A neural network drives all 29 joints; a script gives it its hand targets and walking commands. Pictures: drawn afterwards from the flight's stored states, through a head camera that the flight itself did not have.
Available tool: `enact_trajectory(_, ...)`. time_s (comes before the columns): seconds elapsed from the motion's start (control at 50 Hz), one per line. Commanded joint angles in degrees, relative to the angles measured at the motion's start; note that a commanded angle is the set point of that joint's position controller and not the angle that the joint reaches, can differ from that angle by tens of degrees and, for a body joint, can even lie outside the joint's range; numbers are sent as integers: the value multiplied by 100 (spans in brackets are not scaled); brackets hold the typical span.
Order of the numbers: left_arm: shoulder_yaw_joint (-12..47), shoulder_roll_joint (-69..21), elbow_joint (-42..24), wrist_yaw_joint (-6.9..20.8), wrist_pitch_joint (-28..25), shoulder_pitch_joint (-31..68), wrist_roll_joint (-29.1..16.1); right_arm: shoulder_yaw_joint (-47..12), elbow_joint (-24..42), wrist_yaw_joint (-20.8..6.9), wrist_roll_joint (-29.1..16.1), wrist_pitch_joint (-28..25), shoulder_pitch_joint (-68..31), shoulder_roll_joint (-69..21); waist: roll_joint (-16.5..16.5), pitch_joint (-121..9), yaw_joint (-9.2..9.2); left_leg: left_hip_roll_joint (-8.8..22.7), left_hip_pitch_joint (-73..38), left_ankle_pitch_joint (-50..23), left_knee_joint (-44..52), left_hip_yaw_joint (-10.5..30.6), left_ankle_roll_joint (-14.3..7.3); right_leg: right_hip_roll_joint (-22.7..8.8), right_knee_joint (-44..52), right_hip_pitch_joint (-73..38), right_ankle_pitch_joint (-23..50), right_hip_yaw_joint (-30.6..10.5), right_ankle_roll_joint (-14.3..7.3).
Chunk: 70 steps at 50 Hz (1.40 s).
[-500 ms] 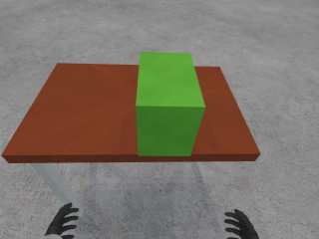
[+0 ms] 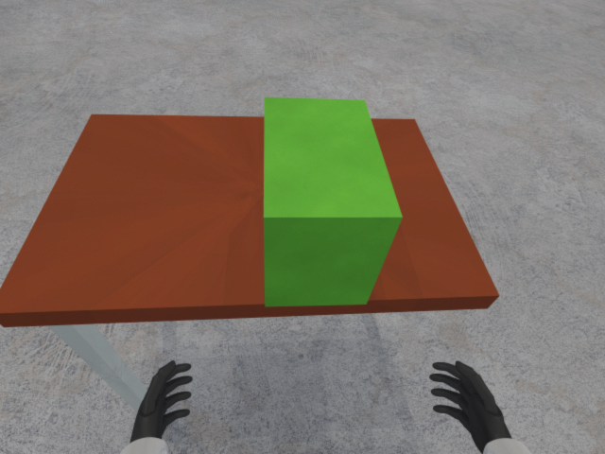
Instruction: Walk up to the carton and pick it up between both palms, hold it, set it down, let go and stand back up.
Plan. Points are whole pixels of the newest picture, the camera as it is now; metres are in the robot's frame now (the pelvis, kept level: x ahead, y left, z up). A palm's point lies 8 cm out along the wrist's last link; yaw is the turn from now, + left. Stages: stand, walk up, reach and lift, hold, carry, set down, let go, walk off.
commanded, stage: reach and lift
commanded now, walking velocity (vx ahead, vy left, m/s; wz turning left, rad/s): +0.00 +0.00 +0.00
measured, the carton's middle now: (315, 201) +0.48 +0.01 +0.04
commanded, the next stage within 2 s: none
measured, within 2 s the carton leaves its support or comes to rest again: neither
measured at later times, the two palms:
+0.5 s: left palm (184, 372) +0.21 +0.16 +0.01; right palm (480, 370) +0.23 -0.20 +0.02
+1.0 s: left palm (196, 290) +0.29 +0.16 +0.07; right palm (461, 289) +0.32 -0.18 +0.07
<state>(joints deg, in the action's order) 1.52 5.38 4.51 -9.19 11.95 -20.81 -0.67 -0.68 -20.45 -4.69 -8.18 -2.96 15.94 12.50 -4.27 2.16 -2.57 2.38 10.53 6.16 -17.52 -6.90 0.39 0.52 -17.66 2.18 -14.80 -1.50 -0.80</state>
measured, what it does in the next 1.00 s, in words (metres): stands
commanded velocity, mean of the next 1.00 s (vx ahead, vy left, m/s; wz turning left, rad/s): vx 0.00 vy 0.00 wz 0.00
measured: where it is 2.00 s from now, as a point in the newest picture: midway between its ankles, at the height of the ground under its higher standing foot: outside the picture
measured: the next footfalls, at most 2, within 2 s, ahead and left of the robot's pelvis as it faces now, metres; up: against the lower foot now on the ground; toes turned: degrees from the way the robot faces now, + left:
none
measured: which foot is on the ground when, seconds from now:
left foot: down 0.00-1.00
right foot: down 0.00-1.00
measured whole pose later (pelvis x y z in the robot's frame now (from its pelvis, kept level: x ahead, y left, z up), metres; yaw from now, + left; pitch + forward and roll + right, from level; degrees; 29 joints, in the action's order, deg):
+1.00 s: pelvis -0.01 -0.03 +0.00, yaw +0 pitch +0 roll +1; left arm -4.3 3.6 -7.5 -8.3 28.4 8.2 -4.6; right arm -7.7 -9.4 10.1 -15.8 9.4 -13.8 13.1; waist -2.5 6.2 -1.4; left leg 3.7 11.9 3.9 -16.2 -4.4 2.4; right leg 2.6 -20.4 5.4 -14.8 -0.9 -2.9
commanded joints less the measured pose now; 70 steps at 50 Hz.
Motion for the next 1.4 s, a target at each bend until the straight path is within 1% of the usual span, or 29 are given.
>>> enact_trajectory(0.0, 142, 57, -1499, -50, -714, 464, -63, 288, 1587, 107, -157, -642, -580, 937, 274, -1034, 38, -166, -2525, -1362, -251, 375, 183, 131, 590, 1798, 1501, 130, -109)
enact_trajectory(0.06, 168, -19, -1720, -48, -761, 473, 26, 240, 1461, 197, -305, -651, -639, 879, 334, -895, 44, -185, -2531, -1753, -278, 422, 197, 139, 551, 1703, 1956, 88, -92)
enact_trajectory(0.12, 28, -124, -1627, 23, -775, 403, 86, 249, 1385, 311, -207, -590, -474, 879, -110, -690, 37, -212, -2580, -1549, -137, 419, 134, 93, 591, 1423, 2078, 53, 16)
enact_trajectory(0.18, -56, -164, -1882, -2, -847, 536, 57, 128, 1746, 393, -345, -692, -715, 779, 159, -884, -76, -203, -2385, -1876, -171, 368, 131, 138, 472, 1330, 2403, 29, -21)
enact_trajectory(0.32, -158, -127, -1929, 152, -886, 1086, -130, -350, 2523, 682, -584, -705, -1038, 391, -111, -770, 78, -352, -1984, -1656, -118, 346, -64, -87, 368, 1020, 3545, -153, 218)
enact_trajectory(0.4, -171, -118, -2218, 107, -921, 1406, -84, -476, 2490, 801, -650, -639, -1328, 288, 221, -855, 39, -319, -2102, -1719, -98, 418, -62, -90, 348, 1186, 3366, -216, 221)
enact_trajectory(0.42, -230, -164, -2159, 90, -880, 1709, -97, -448, 2511, 803, -660, -633, -1516, 112, 220, -648, 113, -330, -2196, -1443, -79, 420, -83, -70, 496, 1381, 2632, -186, 194)
enact_trajectory(0.5, -271, -104, -2111, 119, -689, 1812, -230, -652, 2758, 969, -653, -480, -1680, 145, 144, -993, -14, -344, -2029, -1515, -117, 400, -141, -168, 277, 1176, 3386, -262, 274)
enact_trajectory(0.58, -504, 74, -1856, 96, -297, 2313, -200, -474, 2724, 1212, -400, -168, -2082, 168, 96, -997, 29, -337, -1897, -880, -2, 367, -222, -122, 228, 1214, 2935, -357, 314)
enact_trajectory(0.62, -503, 78, -2141, 52, -66, 2877, -281, -457, 2959, 1267, -453, -29, -2640, 136, 12, -1110, 20, -316, -1943, -805, 9, 347, -241, -46, 246, 1289, 2469, -242, 344)
enact_trajectory(0.64, -683, 266, -2284, 39, 17, 3246, -274, -429, 3001, 1270, -439, 51, -3014, 210, 114, -1341, -124, -306, -1875, -669, -12, 334, -249, -94, 206, 1304, 2362, -308, 299)
enact_trajectory(0.66, -580, 144, -2355, 32, 76, 3141, -327, -339, 3143, 1312, -437, 90, -3035, 136, 188, -1510, -42, -304, -1979, -780, -81, 334, -250, -110, 161, 1308, 2432, -334, 327)
enact_trajectory(0.72, -574, 222, -2588, 47, 377, 3656, -537, -256, 3028, 1468, -271, 352, -3341, 192, -65, -1750, 148, -277, -1987, -857, -96, 335, -220, -60, 62, 1096, 2721, -223, 345)
enact_trajectory(0.8, -536, 87, -2630, 84, 766, 3854, -461, -439, 2694, 1459, -545, 604, -3746, 210, 438, -2108, 59, -215, -2363, -1712, -319, 441, -126, 11, 25, 1226, 2915, -105, 280)
enact_trajectory(0.82, -487, 61, -2817, 94, 930, 3915, -461, -412, 2736, 1470, -599, 650, -3918, 353, 457, -2267, 178, -190, -2663, -1768, -317, 490, -123, 42, 114, 1292, 2858, -70, 267)
enact_trajectory(0.88, -620, 29, -2346, 135, 1296, 4104, -250, -444, 2232, 1470, -689, 916, -4196, 551, 521, -2114, 142, -161, -2676, -1662, -326, 491, -116, 59, 175, 1420, 2662, -42, 248)
enact_trajectory(0.9, -633, 204, -2764, 114, 1361, 4568, -355, -251, 2638, 1491, -682, 868, -4653, 745, 488, -2516, 150, -148, -2719, -1744, -351, 522, -75, 98, 52, 1196, 2818, 8, 276)
enact_trajectory(0.94, -677, 183, -2807, 61, 1518, 4785, -418, -264, 2523, 1498, -866, 927, -5094, 819, 360, -2554, 55, -143, -2574, -1728, -331, 488, -71, 158, 20, 1120, 2834, 64, 233)
enact_trajectory(0.96, -903, 205, -2368, 64, 1601, 4614, -284, -280, 2218, 1495, -920, 1008, -4956, 877, 246, -2307, -22, -175, -2361, -1525, -309, 474, -148, 139, 64, 1100, 2811, 12, 303)
enact_trajectory(0.98, -857, 304, -2512, 38, 1651, 5019, -309, -294, 2437, 1529, -966, 1004, -5289, 821, 413, -2636, -3, -199, -2398, -1472, -305, 430, -145, 133, 7, 998, 2908, -38, 292)
enact_trajectory(1.04, -779, 119, -2584, -5, 1884, 4885, -316, -221, 2171, 1489, -1051, 1092, -5434, 963, 473, -2623, 7, -144, -2681, -2109, -475, 500, -12, 213, -37, 1132, 3255, 54, 263)
enact_trajectory(1.18, -922, 222, -2106, 17, 2102, 5701, -415, -265, 1714, 1502, -1235, 1337, -6305, 1063, 193, -2595, -6, -184, -2384, -1619, -442, 410, -69, 166, -52, 1148, 3199, 4, 324)
enact_trajectory(1.24, -928, 389, -2370, -76, 1988, 6186, -554, -224, 1710, 1474, -1211, 1351, -6662, 1086, 230, -3194, -1, -200, -2262, -1519, -428, 406, -95, 152, -222, 1113, 3235, 5, 367)
enact_trajectory(1.26, -814, 505, -2713, -147, 1948, 6954, -738, -27, 2155, 1477, -1270, 1291, -7359, 1152, 367, -3609, 11, -155, -2331, -1589, -514, 418, -9, 202, -273, 1224, 3176, 84, 306)
enact_trajectory(1.28, -806, 343, -2527, -177, 1969, 6423, -717, -194, 1697, 1451, -1256, 1382, -6817, 1100, 312, -3339, -32, -147, -2340, -1587, -513, 463, -49, 156, -207, 1307, 3106, 40, 312)
enact_trajectory(1.32, -834, 596, -2249, -212, 1944, 7051, -754, -152, 1875, 1483, -1285, 1388, -7455, 1108, 297, -3619, 3, -170, -2226, -1375, -538, 408, -65, 131, -254, 1204, 3081, -11, 314)
enact_trajectory(1.34, -942, 466, -2036, -220, 1986, 6545, -653, -211, 1590, 1466, -1298, 1430, -7049, 1122, 194, -3541, -46, -163, -2201, -1539, -517, 442, -84, 124, -320, 1125, 3456, 20, 361)
enact_trajectory(1.36, -930, 670, -2050, -204, 2019, 7324, -693, -102, 1494, 1484, -1335, 1461, -7664, 1184, 374, -3690, 11, -216, -2098, -1247, -507, 359, -84, 104, -300, 1296, 3197, 23, 376)
enact_trajectory(1.38, -967, 580, -1608, -221, 2009, 7128, -687, -168, 1063, 1461, -1323, 1470, -7539, 1178, 340, -3568, -51, -173, -1983, -1156, -526, 432, -96, 122, -298, 1349, 3075, 44, 353)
